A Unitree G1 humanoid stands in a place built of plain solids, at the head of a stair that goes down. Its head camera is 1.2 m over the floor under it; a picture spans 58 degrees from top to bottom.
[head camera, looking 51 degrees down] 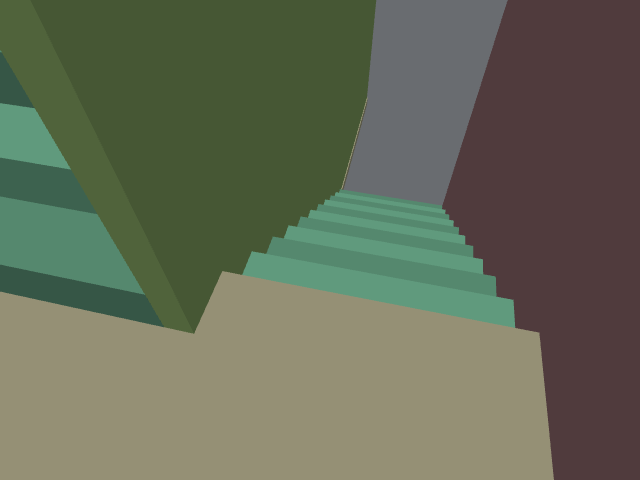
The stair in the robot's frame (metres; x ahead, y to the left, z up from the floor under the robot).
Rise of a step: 0.19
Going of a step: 0.24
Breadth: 1.02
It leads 13 degrees to the right of straight ahead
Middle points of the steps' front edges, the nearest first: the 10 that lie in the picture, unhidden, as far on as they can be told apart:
0.72 -0.17 0.00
0.95 -0.22 -0.19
1.19 -0.27 -0.37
1.42 -0.33 -0.56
1.65 -0.38 -0.75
1.88 -0.43 -0.94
2.11 -0.49 -1.13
2.35 -0.54 -1.31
2.58 -0.59 -1.50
2.81 -0.65 -1.69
